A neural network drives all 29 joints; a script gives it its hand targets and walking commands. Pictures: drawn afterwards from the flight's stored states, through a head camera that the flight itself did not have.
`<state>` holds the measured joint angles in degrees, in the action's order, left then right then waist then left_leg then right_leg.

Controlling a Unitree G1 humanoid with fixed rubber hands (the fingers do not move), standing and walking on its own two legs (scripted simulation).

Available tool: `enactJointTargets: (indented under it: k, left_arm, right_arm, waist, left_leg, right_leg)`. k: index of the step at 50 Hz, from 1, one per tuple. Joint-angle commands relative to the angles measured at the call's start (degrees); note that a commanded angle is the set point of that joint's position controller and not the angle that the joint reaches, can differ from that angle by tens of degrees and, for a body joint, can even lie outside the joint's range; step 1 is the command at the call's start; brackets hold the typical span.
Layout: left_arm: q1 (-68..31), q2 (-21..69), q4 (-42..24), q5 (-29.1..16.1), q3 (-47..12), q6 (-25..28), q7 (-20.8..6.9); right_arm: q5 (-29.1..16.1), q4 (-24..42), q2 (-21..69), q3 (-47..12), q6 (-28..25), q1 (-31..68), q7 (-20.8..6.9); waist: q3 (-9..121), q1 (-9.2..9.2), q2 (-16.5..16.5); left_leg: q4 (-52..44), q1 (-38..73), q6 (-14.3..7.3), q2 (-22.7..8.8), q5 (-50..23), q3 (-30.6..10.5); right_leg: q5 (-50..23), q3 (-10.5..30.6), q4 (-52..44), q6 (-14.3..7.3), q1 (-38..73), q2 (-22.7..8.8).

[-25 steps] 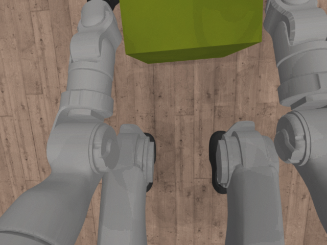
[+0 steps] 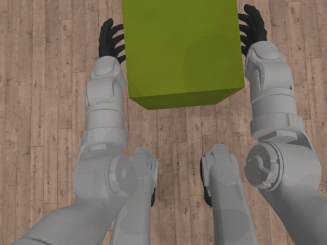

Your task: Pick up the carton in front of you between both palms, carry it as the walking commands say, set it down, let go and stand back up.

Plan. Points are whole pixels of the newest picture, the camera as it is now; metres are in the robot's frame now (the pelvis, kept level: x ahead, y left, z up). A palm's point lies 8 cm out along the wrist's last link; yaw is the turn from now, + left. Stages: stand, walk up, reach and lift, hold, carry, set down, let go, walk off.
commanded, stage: reach and lift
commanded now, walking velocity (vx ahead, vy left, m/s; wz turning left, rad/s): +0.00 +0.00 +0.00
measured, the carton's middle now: (179, 61) +0.52 -0.02 -0.13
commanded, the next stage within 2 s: none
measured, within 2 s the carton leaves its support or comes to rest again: neither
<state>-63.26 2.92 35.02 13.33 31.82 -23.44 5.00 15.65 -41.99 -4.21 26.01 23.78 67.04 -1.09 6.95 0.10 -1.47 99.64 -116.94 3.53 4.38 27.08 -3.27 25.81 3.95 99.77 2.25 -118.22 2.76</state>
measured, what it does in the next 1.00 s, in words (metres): rises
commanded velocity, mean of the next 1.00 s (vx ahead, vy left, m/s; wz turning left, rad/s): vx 0.00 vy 0.00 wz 0.00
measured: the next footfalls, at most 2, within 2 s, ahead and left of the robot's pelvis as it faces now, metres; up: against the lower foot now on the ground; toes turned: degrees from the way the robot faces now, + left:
none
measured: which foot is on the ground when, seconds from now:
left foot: down 0.00-1.00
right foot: down 0.00-1.00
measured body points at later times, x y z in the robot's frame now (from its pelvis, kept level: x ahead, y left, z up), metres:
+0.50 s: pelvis +0.05 +0.00 +0.13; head +0.22 -0.02 +0.55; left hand +0.48 +0.14 +0.10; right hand +0.48 -0.17 +0.09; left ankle +0.12 +0.13 -0.46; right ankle +0.12 -0.13 -0.46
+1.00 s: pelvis +0.09 +0.00 +0.26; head +0.13 +0.00 +0.70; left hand +0.43 +0.14 +0.24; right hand +0.42 -0.16 +0.24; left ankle +0.12 +0.13 -0.46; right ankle +0.12 -0.13 -0.46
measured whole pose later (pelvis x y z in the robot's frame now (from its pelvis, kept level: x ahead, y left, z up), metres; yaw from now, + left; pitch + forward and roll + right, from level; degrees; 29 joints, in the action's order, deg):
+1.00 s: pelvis +0.09 +0.00 +0.26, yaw -2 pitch +11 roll +0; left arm -20.4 9.9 26.2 13.5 19.6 -25.2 2.0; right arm 14.5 -26.7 8.1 18.2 26.1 20.6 -0.2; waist 7.6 0.1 -0.7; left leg 41.8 -34.7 0.8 1.6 18.4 -4.1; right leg 17.3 4.1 41.4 1.1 -35.5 1.1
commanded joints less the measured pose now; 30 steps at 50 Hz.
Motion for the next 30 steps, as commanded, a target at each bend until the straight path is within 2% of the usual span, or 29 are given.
enactJointTargets:
  k: [1,4,9,20,30]
  left_arm:
    - [-40.4,60.6,0.9,-11.5,-35.0,0.0,-16.2]
    - [-36.6,61.6,-0.6,-12.7,-37.8,-0.4,-16.6]
    - [-29.3,62.5,0.1,-12.8,-39.4,-0.4,-17.1]
    - [-16.4,64.6,2.5,-10.5,-39.1,1.1,-17.1]
    - [-5.8,66.3,1.1,-9.0,-41.0,1.7,-17.2]
  right_arm:
    - [-11.9,1.8,62.5,-28.5,-0.3,34.0,-14.3]
    - [-13.6,4.6,64.8,-32.3,0.2,30.7,-13.9]
    - [-14.2,5.5,67.3,-35.0,0.4,24.3,-13.3]
    - [-11.4,4.4,69.5,-34.0,-1.3,12.1,-12.2]
    - [-10.6,6.8,70.4,-35.6,-2.2,2.4,-12.5]
  waist:
    - [69.2,1.44,2.0]
    - [69.6,0.84,3.1]
    - [63.6,0.09,4.1]
    - [50.9,0.36,3.0]
    - [43.2,0.38,1.6]
  left_leg:
    - [-11.3,35.1,-1.2,6.3,-8.7,9.3]
    - [-13.2,37.2,-1.2,6.4,-11.0,9.2]
    - [-17.4,39.5,-1.3,6.5,-11.1,8.4]
    - [-28.9,49.9,-1.8,6.4,-10.7,5.4]
    - [-40.4,64.5,-2.4,5.2,-13.1,2.5]
  right_leg:
    - [-10.4,-8.7,-11.8,-1.5,43.5,6.3]
    - [-13.8,-8.2,-13.5,-0.8,48.3,6.4]
    - [-14.6,-7.2,-17.6,-0.3,52.7,6.5]
    - [-13.1,-4.9,-29.2,-1.0,61.3,6.6]
    - [-14.2,-2.8,-40.1,-1.9,72.4,5.9]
